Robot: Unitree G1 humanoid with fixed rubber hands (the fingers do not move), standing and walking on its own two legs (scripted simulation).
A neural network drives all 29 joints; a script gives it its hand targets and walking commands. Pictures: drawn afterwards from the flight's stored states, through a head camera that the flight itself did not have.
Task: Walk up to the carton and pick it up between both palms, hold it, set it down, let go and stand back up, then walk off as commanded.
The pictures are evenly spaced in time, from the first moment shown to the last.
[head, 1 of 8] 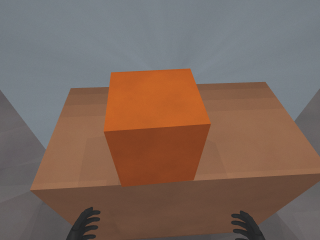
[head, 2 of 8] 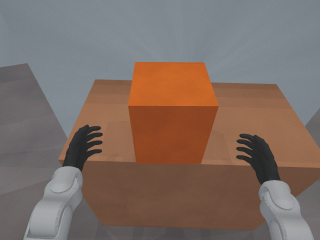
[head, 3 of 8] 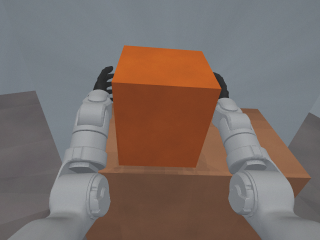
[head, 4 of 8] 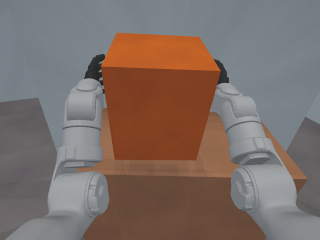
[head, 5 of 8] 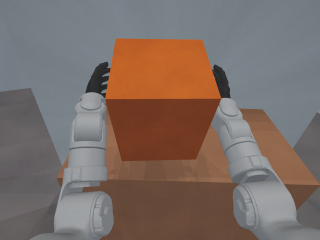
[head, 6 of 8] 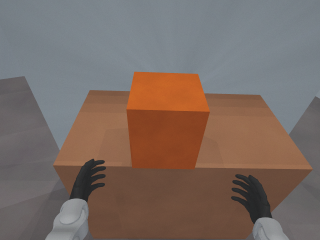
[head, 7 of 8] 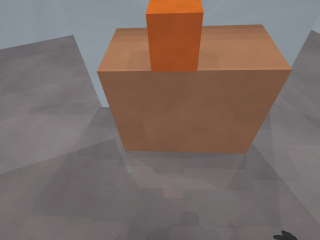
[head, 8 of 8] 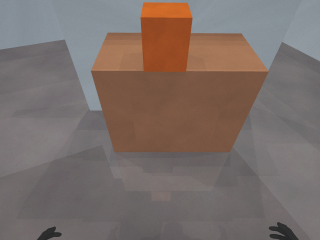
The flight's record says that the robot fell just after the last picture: no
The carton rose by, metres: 0.23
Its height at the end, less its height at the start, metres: +0.00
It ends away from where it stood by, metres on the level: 0.01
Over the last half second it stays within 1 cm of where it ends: yes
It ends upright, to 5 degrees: yes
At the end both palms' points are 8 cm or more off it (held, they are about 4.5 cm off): yes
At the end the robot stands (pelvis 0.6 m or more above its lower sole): yes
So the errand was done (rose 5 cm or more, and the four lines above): yes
